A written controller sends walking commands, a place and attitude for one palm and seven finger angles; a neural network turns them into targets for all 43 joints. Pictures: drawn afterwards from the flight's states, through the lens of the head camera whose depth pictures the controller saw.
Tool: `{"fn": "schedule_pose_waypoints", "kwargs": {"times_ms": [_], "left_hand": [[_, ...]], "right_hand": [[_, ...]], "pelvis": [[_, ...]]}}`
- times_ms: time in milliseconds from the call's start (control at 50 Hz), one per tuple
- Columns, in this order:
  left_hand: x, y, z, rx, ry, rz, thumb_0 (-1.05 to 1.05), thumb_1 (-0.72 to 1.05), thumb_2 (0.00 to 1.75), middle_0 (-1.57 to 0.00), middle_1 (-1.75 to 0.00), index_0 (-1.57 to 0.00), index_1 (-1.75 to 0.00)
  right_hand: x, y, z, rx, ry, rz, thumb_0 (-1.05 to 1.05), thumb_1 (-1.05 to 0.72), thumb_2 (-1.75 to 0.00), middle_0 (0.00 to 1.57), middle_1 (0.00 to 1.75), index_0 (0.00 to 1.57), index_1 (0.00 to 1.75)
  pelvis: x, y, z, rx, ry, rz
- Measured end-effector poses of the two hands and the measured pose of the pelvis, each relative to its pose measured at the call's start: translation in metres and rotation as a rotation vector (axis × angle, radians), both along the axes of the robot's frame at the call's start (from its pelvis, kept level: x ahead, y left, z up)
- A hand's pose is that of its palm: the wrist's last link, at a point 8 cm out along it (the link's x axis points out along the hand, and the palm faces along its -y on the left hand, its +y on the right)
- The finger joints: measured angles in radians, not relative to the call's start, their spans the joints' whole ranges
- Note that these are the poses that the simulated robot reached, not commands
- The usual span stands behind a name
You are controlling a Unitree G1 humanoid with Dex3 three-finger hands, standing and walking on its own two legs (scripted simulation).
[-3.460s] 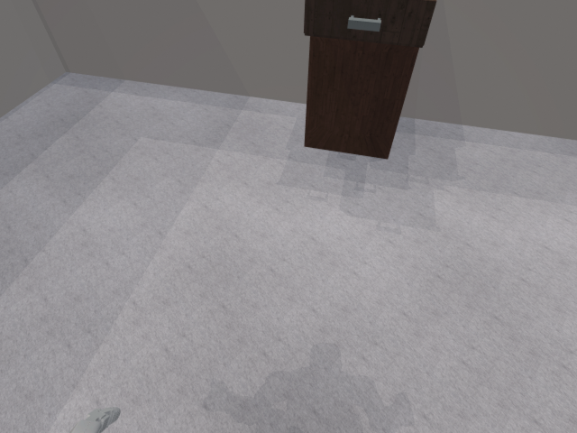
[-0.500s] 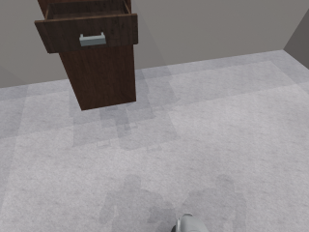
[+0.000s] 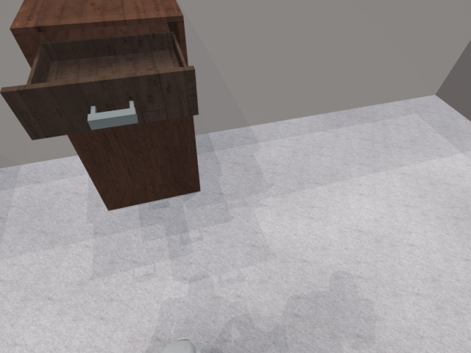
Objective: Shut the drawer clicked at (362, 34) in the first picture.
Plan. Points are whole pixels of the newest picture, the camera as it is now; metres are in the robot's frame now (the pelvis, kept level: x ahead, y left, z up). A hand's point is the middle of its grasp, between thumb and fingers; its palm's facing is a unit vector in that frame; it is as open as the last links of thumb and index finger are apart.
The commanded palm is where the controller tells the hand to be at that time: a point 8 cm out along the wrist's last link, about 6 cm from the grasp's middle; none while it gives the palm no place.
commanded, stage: walk to a spot facing it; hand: left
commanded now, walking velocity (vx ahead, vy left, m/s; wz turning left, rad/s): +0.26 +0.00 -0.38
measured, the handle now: (113, 112) +0.61 +0.36 +0.04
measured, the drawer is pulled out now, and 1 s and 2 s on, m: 0.30 0.30 0.30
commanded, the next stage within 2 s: turn to face it in 0.08 s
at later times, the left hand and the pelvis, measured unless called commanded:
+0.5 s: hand (160, 297) +0.25 +0.18 -0.16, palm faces +0.00 -0.98 -0.22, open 7.4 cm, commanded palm none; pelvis +0.15 +0.01 -0.01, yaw +0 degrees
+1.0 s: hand out of the picture +0.14 +0.27 -0.18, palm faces +0.29 -0.93 -0.22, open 7.4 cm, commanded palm none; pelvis +0.15 +0.06 +0.00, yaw +13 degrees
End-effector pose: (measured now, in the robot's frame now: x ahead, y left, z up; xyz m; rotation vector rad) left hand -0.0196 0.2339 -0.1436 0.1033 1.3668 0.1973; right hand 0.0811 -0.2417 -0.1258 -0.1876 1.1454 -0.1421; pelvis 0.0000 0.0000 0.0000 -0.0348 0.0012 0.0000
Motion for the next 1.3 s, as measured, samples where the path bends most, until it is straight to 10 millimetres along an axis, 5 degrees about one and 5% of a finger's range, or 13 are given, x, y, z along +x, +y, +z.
{"fn": "schedule_pose_waypoints", "kwargs": {"times_ms": [80,140,260,380,500,680,800,880,1080,1300], "left_hand": [[0.011,0.012,-0.019,-0.044,0.082,0.026,0.00,0.91,0.90,-0.20,-0.30,-0.20,-0.29],[0.036,0.020,-0.019,-0.056,0.121,-0.013,0.00,0.91,0.90,-0.20,-0.30,-0.20,-0.29],[0.128,0.030,-0.005,-0.036,0.037,-0.104,0.01,0.91,0.90,-0.20,-0.30,-0.20,-0.29],[0.215,0.019,0.008,0.009,-0.117,-0.139,0.01,0.92,0.90,-0.19,-0.30,-0.19,-0.29],[0.261,-0.004,0.015,0.041,-0.218,-0.127,0.00,0.92,0.90,-0.19,-0.30,-0.20,-0.29],[0.245,0.008,0.019,0.048,-0.223,0.009,-0.01,0.92,0.90,-0.20,-0.30,-0.20,-0.30],[0.202,0.044,-0.007,0.032,-0.157,0.115,0.00,0.91,0.90,-0.20,-0.30,-0.20,-0.30],[0.171,0.067,-0.019,0.031,-0.070,0.169,0.00,0.91,0.90,-0.20,-0.30,-0.20,-0.29],[0.135,0.079,0.006,0.051,-0.005,0.228,0.01,0.91,0.90,-0.20,-0.30,-0.19,-0.29],[0.153,0.041,0.017,0.075,-0.073,0.209,0.01,0.91,0.90,-0.20,-0.30,-0.19,-0.29]], "right_hand": [[0.055,0.021,-0.001,-0.030,-0.055,0.032,0.01,-0.92,-0.90,0.20,0.30,0.19,0.30],[0.069,0.034,0.002,-0.026,-0.074,-0.001,0.01,-0.91,-0.90,0.20,0.30,0.20,0.30],[0.051,0.039,0.005,-0.028,0.009,-0.135,-0.01,-0.95,-0.90,0.21,0.30,0.20,0.30],[0.017,0.038,-0.010,0.021,0.213,-0.160,-0.01,-0.94,-0.90,0.20,0.30,0.20,0.30],[0.013,0.033,-0.034,0.095,0.354,-0.151,0.00,-0.92,-0.90,0.20,0.30,0.20,0.30],[0.103,0.024,-0.020,0.053,0.239,-0.008,0.01,-0.91,-0.90,0.20,0.30,0.20,0.30],[0.175,0.037,-0.009,-0.041,0.097,0.121,0.01,-0.91,-0.90,0.20,0.30,0.20,0.30],[0.203,0.052,0.002,-0.084,0.026,0.186,0.01,-0.91,-0.90,0.20,0.30,0.20,0.30],[0.211,0.080,0.013,-0.059,0.034,0.246,0.01,-0.90,-0.90,0.20,0.30,0.20,0.30],[0.173,0.063,-0.020,0.039,0.133,0.221,0.01,-0.90,-0.90,0.21,0.30,0.20,0.30]], "pelvis": [[0.040,0.021,-0.012,0.004,-0.008,-0.024],[0.060,0.029,-0.010,0.016,-0.022,-0.066],[0.094,0.035,0.004,0.025,-0.023,-0.109],[0.123,0.024,0.004,0.038,-0.015,-0.060],[0.146,0.006,-0.006,0.043,-0.011,0.008],[0.155,0.011,0.002,0.040,-0.004,0.122],[0.155,0.034,-0.011,0.008,-0.006,0.180],[0.154,0.047,-0.013,0.010,-0.005,0.203],[0.154,0.057,0.007,0.010,0.000,0.249],[0.160,0.032,0.002,0.055,-0.009,0.282]]}}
